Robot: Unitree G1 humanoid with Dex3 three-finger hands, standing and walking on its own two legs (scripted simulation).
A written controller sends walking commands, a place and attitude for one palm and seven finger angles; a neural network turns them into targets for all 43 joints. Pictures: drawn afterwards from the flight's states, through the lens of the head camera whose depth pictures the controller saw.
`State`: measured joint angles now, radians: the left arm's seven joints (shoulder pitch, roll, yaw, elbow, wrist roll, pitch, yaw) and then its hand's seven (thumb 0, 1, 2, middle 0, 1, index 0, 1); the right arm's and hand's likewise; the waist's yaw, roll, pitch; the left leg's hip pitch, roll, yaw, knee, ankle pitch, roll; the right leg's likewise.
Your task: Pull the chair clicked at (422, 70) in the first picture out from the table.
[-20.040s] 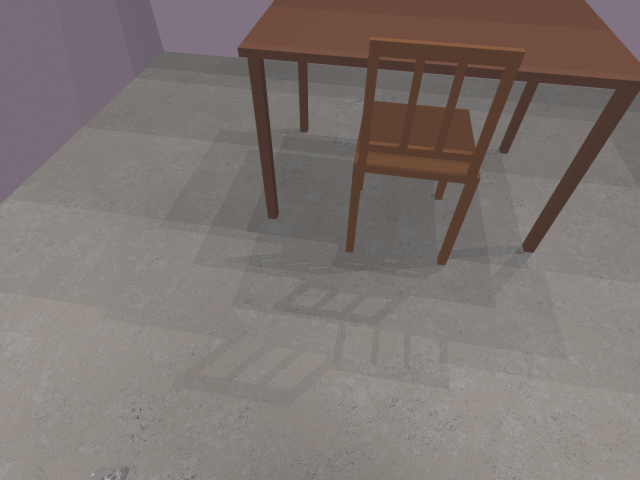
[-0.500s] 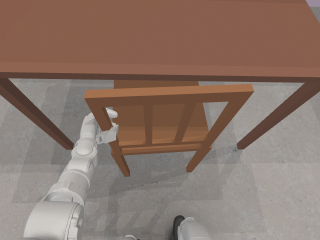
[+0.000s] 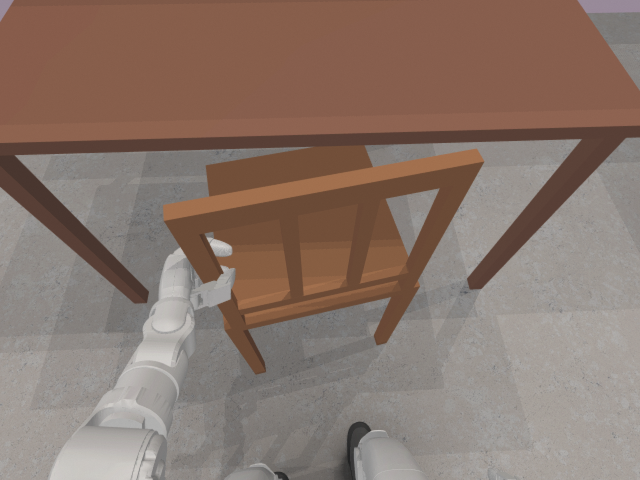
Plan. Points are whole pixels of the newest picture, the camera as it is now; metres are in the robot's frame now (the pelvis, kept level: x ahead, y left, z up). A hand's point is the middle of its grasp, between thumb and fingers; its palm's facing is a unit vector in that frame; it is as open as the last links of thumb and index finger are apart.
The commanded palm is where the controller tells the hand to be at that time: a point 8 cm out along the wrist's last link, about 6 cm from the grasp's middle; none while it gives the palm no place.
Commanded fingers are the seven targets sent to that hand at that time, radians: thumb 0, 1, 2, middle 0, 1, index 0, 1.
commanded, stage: step backward, pulling the chair out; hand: left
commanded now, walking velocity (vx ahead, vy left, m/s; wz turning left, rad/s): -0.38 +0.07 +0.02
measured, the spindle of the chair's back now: (293, 259) +0.42 +0.03 -0.08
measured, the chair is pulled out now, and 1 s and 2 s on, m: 0.07 0.13 0.26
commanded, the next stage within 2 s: none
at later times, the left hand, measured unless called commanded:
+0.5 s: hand (228, 320) +0.32 +0.12 -0.06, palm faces +0.04 -0.98 -0.18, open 5.9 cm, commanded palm +0.33 +0.17 -0.05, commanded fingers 0.00 0.90 0.90 -0.50 -1.45 -0.50 -1.45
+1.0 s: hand (229, 328) +0.31 +0.12 -0.06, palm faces +0.02 -0.98 -0.18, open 5.9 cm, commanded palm +0.30 +0.17 -0.05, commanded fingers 0.00 0.90 0.90 -0.50 -1.45 -0.50 -1.45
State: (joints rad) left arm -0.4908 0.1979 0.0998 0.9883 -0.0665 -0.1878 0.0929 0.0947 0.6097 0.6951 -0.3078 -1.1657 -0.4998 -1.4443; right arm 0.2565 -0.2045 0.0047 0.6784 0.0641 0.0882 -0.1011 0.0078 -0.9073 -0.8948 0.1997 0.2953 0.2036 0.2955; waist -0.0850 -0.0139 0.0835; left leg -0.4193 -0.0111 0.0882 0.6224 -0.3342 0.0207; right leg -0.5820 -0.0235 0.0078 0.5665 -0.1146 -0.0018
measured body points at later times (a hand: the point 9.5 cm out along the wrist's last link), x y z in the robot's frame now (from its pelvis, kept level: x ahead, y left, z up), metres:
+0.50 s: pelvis -0.04 -0.01 -0.01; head +0.03 -0.02 +0.44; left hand +0.31 +0.17 -0.05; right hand +0.04 -0.27 -0.14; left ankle -0.01 +0.10 -0.72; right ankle +0.07 -0.13 -0.72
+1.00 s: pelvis -0.07 -0.01 +0.00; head +0.03 -0.02 +0.44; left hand +0.30 +0.17 -0.05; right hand +0.03 -0.26 -0.13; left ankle -0.01 +0.10 -0.72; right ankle -0.01 -0.12 -0.72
